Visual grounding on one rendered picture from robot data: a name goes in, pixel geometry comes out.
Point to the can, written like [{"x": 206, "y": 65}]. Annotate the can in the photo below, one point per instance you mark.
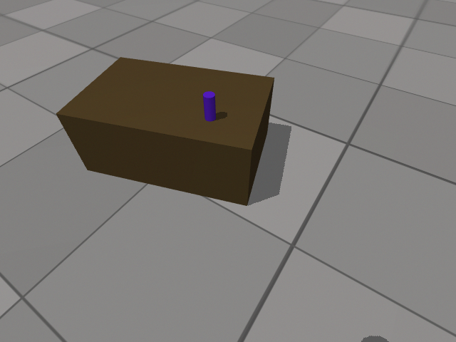
[{"x": 209, "y": 106}]

